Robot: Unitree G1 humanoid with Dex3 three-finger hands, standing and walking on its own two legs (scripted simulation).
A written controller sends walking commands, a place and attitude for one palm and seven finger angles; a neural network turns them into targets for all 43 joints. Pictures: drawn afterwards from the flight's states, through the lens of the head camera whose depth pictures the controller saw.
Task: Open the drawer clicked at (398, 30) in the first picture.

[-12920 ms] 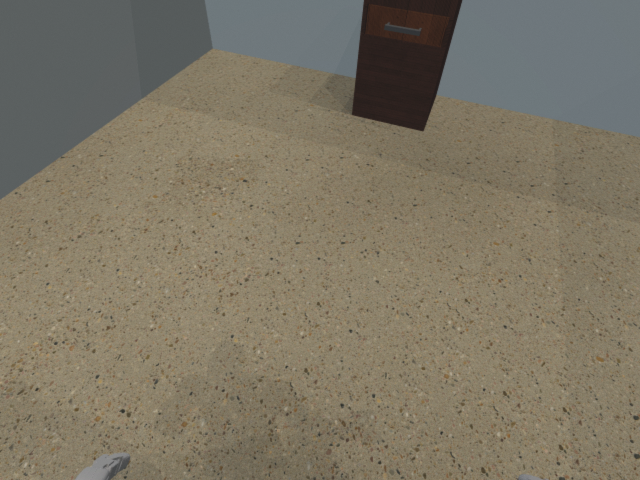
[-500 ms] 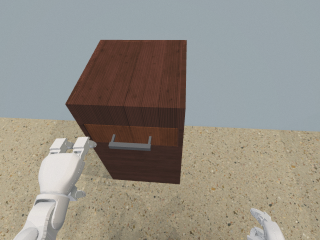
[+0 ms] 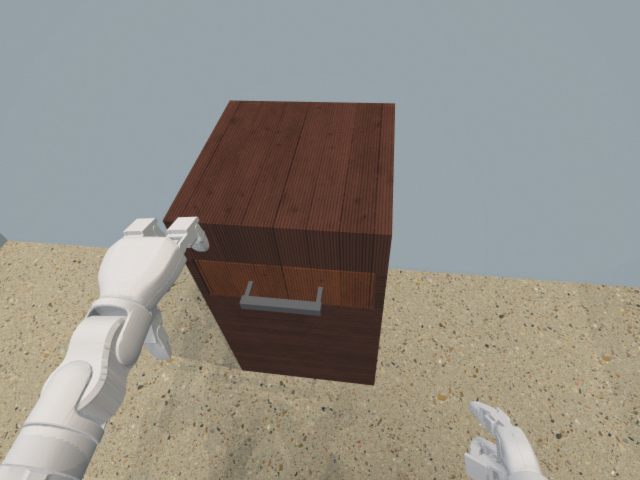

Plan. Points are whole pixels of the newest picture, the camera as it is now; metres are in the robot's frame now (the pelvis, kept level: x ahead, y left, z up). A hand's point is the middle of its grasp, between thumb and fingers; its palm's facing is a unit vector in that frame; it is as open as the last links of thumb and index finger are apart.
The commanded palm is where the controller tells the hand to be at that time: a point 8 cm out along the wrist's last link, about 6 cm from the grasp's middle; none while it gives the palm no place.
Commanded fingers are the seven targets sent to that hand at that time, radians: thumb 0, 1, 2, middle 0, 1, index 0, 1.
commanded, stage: raise the hand with hooked fingers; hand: left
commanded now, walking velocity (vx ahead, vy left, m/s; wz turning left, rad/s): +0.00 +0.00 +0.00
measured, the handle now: (282, 297) +0.50 +0.17 -0.24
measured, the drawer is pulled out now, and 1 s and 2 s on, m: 0.00 0.00 0.00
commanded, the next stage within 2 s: move the hooked fingers above the handle in 0.32 s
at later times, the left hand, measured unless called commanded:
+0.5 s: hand (168, 296) +0.30 +0.24 +0.07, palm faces +0.00 -0.09 -1.00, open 13.9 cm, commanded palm +0.29 +0.24 +0.11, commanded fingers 0.00 -0.50 0.30 -0.30 -1.20 -0.30 -1.20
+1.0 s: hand (224, 310) +0.34 +0.21 -0.03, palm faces -0.16 -0.04 -0.99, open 13.9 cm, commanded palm +0.34 +0.21 +0.03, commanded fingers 0.00 -0.50 0.30 -0.30 -1.20 -0.30 -1.20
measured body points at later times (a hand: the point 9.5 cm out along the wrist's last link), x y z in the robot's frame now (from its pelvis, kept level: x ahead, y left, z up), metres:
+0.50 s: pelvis +0.00 +0.00 +0.00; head +0.02 -0.04 +0.45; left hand +0.30 +0.24 +0.12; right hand +0.18 -0.23 -0.11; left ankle -0.04 +0.09 -0.74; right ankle +0.01 -0.11 -0.74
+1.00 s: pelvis -0.02 -0.02 -0.02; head +0.05 -0.04 +0.43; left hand +0.35 +0.21 +0.02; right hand +0.10 -0.28 -0.15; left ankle -0.04 +0.09 -0.74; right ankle +0.01 -0.11 -0.74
